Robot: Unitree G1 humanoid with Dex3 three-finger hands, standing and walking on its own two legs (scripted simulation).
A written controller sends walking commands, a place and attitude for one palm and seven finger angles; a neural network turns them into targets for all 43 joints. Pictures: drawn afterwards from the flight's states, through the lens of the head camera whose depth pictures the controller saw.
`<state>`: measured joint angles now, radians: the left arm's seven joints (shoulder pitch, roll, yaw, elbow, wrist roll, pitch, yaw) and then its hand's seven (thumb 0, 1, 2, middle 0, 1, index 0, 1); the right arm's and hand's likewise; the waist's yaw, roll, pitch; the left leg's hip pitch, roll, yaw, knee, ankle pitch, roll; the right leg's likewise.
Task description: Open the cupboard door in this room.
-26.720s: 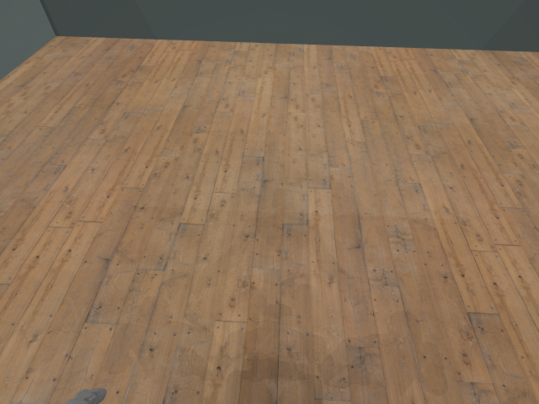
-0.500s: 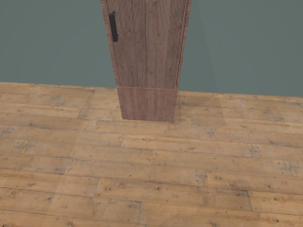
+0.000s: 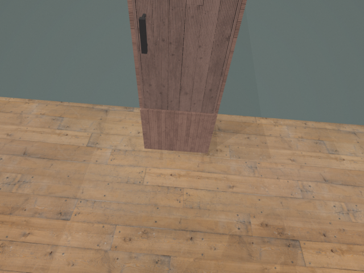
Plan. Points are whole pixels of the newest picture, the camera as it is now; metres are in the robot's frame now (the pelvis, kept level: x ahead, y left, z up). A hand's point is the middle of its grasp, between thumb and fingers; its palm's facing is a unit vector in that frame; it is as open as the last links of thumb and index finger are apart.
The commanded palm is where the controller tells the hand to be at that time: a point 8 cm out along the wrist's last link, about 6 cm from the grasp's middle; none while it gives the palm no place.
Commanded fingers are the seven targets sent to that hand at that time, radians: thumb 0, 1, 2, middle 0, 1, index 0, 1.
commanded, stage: take the last steps up to it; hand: left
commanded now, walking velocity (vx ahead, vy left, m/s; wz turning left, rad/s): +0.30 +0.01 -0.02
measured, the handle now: (144, 33) +0.93 +0.20 +0.06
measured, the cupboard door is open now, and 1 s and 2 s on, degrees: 0 0 0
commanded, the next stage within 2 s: come to a stop and stand still in 0.72 s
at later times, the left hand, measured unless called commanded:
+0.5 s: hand (129, 219) +0.28 +0.16 -0.17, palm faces +0.08 -0.98 -0.20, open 7.2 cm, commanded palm none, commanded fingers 0.00 0.90 0.90 -0.20 -0.30 -0.20 -0.30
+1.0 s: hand (117, 211) +0.31 +0.20 -0.18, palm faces +0.10 -0.98 -0.17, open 7.4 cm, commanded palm none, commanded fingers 0.00 0.90 0.90 -0.20 -0.30 -0.20 -0.30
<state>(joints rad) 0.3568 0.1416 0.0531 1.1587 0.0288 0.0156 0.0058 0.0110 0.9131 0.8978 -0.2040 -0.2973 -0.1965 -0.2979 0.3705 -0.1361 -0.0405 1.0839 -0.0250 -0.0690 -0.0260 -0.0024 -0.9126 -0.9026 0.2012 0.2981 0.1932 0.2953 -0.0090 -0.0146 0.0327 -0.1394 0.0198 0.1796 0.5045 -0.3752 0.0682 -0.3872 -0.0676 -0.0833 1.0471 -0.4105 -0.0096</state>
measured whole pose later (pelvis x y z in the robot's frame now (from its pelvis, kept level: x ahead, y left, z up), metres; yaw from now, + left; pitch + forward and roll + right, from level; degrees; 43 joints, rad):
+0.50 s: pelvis +0.20 -0.02 -0.01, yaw +1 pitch -1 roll +0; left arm 0.16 0.14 0.07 1.02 0.01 -0.08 0.03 -0.01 0.94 0.90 -0.21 -0.30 -0.20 -0.30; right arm 0.33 -0.12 -0.06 1.12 -0.01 -0.02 -0.01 0.00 -0.91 -0.90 0.20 0.30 0.20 0.30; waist -0.01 0.02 0.10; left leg -0.40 0.07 0.03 1.28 -0.35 0.01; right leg -0.31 0.03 -0.20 0.57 -0.25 -0.11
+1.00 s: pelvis +0.36 +0.04 +0.00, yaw +0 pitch -1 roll +0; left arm 0.31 0.14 0.03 1.15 0.01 0.00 0.04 0.01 0.91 0.90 -0.20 -0.30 -0.20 -0.30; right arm 0.06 -0.10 -0.01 1.05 -0.01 -0.04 -0.03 -0.01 -0.91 -0.90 0.20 0.30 0.20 0.30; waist 0.06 -0.03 0.12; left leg -0.28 0.04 0.15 0.51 -0.22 0.04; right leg -0.29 -0.04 -0.04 0.94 -0.55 0.03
